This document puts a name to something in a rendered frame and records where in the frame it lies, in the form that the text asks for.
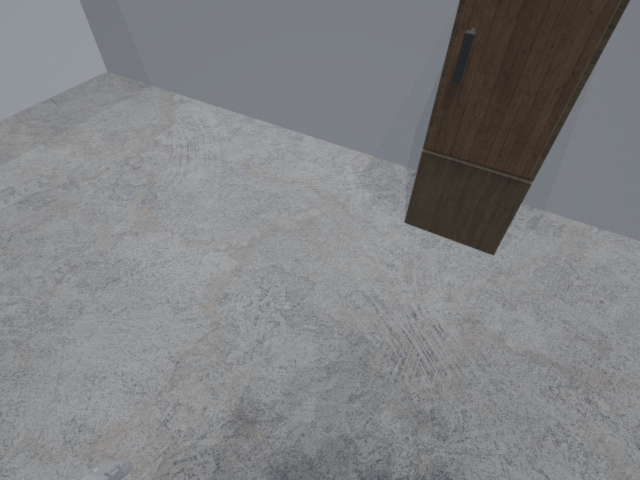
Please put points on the handle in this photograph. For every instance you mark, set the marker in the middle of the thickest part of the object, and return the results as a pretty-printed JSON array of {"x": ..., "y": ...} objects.
[{"x": 464, "y": 56}]

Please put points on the cupboard door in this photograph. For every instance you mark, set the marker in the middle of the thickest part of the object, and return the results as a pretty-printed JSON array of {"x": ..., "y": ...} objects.
[{"x": 526, "y": 60}]

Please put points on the robot left hand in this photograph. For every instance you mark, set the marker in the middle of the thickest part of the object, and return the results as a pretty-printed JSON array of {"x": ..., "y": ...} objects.
[{"x": 110, "y": 471}]

